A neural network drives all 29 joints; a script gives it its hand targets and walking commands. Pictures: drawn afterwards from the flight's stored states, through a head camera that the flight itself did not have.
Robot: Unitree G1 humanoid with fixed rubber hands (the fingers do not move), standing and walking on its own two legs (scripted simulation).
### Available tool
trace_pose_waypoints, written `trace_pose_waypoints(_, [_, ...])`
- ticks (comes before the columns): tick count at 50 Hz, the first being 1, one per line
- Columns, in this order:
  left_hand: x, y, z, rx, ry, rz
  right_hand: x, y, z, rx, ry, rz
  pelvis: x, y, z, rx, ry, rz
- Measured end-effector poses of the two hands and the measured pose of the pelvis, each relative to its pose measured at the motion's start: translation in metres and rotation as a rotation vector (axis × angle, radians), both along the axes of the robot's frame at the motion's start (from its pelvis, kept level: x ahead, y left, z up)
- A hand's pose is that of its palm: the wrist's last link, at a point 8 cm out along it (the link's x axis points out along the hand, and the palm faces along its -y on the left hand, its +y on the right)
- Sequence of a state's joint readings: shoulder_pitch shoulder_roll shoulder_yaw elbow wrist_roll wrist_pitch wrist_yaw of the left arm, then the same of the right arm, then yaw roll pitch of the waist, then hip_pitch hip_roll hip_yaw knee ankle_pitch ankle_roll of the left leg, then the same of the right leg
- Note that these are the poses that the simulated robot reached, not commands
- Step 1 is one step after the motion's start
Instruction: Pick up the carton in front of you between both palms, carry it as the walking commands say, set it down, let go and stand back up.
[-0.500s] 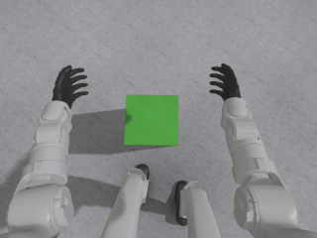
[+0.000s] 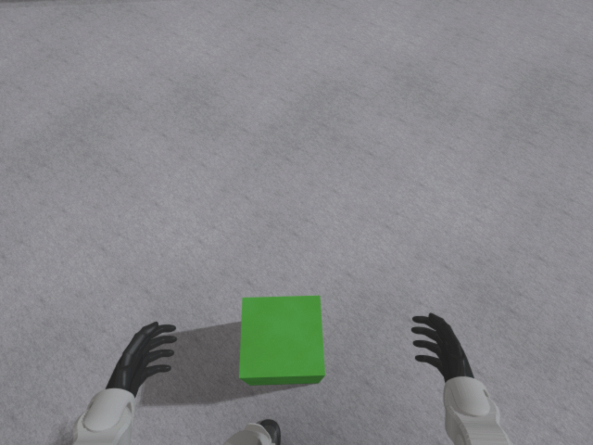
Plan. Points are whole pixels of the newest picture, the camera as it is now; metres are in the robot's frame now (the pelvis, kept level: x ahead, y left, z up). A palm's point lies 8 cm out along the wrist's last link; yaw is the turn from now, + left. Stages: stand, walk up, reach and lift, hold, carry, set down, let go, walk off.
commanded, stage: let go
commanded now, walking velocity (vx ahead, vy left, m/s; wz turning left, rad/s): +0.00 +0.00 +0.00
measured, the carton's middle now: (282, 343) +0.36 +0.06 -0.63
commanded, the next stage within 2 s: stand in 0.66 s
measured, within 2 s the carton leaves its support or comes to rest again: neither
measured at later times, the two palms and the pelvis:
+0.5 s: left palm (149, 409) +0.18 +0.19 -0.05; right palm (541, 441) +0.18 -0.27 -0.04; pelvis +0.01 -0.04 +0.02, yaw +0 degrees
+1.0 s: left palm (97, 436) +0.14 +0.26 -0.08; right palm out of the picture +0.15 -0.30 -0.06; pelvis +0.02 -0.02 +0.01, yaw +0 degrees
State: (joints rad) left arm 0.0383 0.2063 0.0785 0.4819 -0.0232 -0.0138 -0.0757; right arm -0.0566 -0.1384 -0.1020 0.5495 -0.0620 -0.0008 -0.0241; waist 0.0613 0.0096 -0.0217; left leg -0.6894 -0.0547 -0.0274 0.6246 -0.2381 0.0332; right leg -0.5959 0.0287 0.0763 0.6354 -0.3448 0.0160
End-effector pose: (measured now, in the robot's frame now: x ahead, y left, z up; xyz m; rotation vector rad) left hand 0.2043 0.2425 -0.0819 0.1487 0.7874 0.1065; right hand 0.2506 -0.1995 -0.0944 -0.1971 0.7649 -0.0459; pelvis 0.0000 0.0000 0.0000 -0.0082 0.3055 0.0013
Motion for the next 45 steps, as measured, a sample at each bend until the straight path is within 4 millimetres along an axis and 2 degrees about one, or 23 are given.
trace_pose_waypoints(5, [-0.026,-0.014,0.021,0.002,0.006,0.001,-0.03,-0.022,0.02,0.002,0.003,-0.005,0.009,-0.009,0.013,0.01,-0.119,0.003])
trace_pose_waypoints(9, [-0.036,-0.025,0.031,0.0,0.006,-0.007,-0.049,-0.041,0.034,-0.001,0.004,-0.008,0.013,-0.018,0.019,0.018,-0.204,0.005])
trace_pose_waypoints(17, [-0.031,-0.044,0.034,-0.004,0.004,-0.036,-0.074,-0.069,0.049,-0.006,0.02,-0.026,0.015,-0.035,0.021,0.03,-0.324,0.006])
trace_pose_waypoints(24, [-0.029,-0.05,0.034,0.003,0.014,-0.043,-0.075,-0.071,0.051,0.004,0.026,-0.028,0.014,-0.039,0.02,0.03,-0.371,0.003])
trace_pose_waypoints(34, [-0.031,-0.029,0.036,0.057,0.033,0.012,-0.072,-0.062,0.043,-0.013,0.017,-0.034,0.017,-0.032,0.017,0.027,-0.364,0.018])
trace_pose_waypoints(38, [-0.036,-0.01,0.026,0.078,0.011,0.045,-0.08,-0.076,0.035,-0.089,0.052,-0.066,0.018,-0.028,0.014,0.016,-0.347,0.014])
trace_pose_waypoints(45, [-0.054,0.012,0.01,0.108,0.063,0.061,-0.096,-0.098,0.036,-0.171,0.09,-0.129,0.021,-0.02,0.014,0.007,-0.338,0.007])
